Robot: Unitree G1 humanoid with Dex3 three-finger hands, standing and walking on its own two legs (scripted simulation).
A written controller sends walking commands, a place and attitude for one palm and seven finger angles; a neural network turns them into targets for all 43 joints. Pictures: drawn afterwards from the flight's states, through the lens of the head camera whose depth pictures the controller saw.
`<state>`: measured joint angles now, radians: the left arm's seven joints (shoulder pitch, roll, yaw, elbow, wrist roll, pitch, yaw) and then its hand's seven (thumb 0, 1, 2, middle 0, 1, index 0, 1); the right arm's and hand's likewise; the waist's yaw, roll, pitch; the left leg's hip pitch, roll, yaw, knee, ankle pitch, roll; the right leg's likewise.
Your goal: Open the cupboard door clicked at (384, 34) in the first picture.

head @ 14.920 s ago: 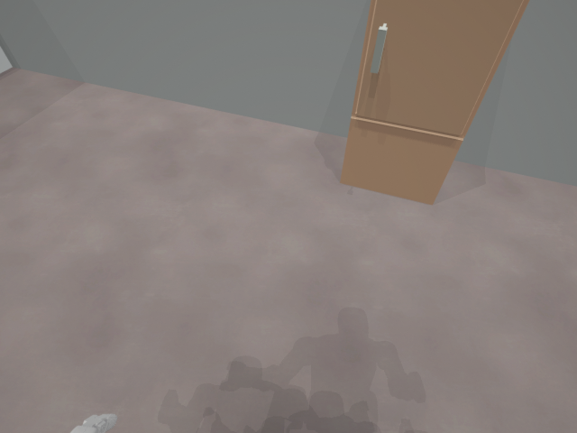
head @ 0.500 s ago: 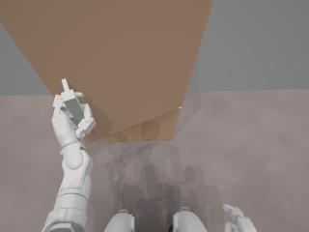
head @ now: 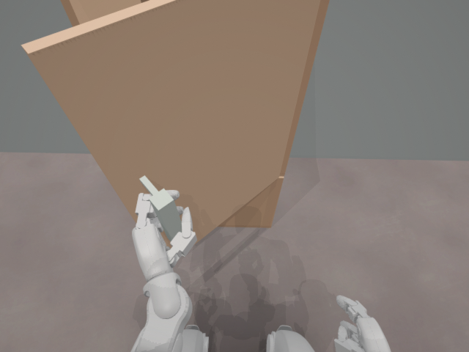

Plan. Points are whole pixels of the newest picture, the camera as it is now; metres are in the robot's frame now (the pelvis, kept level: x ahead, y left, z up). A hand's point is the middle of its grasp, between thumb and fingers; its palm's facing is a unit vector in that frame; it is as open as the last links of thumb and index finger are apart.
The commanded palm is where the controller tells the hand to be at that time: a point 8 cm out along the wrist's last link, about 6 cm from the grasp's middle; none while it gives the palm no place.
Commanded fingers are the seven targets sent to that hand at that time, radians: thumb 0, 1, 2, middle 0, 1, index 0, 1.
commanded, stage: open thumb and fingers to let go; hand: left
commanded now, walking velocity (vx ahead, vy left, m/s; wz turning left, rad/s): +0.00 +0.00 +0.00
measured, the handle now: (162, 212) +0.34 +0.15 +0.03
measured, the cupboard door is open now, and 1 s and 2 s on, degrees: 43 43 43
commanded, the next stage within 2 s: slide the hand sideways off the handle in 0.76 s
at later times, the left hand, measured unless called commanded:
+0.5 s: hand (183, 223) +0.32 +0.11 +0.03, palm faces +0.44 -0.90 +0.00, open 13.1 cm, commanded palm +0.27 +0.14 +0.03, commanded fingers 0.00 -0.50 0.30 -0.24 -0.85 -0.24 -0.85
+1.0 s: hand (179, 242) +0.29 +0.11 +0.03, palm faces +0.09 -0.99 -0.10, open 15.4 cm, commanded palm +0.27 +0.14 +0.03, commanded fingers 0.00 -0.50 0.30 -0.15 -0.30 -0.15 -0.30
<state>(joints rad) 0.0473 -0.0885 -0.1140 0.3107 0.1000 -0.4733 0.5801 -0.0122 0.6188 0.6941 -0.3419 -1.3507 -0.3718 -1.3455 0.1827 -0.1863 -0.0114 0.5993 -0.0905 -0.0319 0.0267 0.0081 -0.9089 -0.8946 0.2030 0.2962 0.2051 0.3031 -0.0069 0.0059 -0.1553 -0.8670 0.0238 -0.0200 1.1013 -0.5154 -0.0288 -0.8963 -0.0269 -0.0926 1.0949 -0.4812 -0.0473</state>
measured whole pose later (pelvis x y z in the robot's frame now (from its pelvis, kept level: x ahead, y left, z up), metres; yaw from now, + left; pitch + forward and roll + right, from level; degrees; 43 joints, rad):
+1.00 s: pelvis -0.01 +0.01 -0.01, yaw +1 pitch +16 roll -1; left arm 0.00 0.07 -0.14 0.31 0.06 -0.50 0.24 -0.02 -0.50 0.30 -0.35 -0.51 -0.28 -0.53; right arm 0.18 -0.20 0.01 0.58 -0.06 -0.05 0.01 0.01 -0.91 -0.89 0.20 0.30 0.21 0.30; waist 0.01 0.02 -0.14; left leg -0.92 0.01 -0.03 1.16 -0.52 -0.01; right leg -0.93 -0.05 -0.10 1.14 -0.48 -0.03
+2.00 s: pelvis +0.01 +0.01 -0.03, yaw +0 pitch +18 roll -2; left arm 0.50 0.18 0.07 -0.13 -0.20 -0.43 -0.16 -0.02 -0.50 0.30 -0.15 -0.30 -0.16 -0.30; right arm 0.21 -0.21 0.00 0.44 0.00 -0.07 -0.04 0.01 -0.91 -0.89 0.20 0.30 0.21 0.30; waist 0.01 0.02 -0.17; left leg -0.98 0.03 -0.04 1.26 -0.60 -0.02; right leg -0.99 -0.02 -0.10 1.22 -0.55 -0.04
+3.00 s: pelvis +0.03 +0.03 +0.06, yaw +0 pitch +2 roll -1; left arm 0.59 0.32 0.17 -0.38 -0.05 -0.01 0.13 -0.01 -0.02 0.50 -0.18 -0.30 -0.18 -0.30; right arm 0.26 -0.22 0.06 0.52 0.02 -0.10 -0.11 0.01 -0.91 -0.89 0.20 0.30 0.21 0.30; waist 0.05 0.06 -0.07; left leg -0.33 0.00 0.00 0.70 -0.40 0.02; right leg -0.34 -0.02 -0.07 0.65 -0.35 0.01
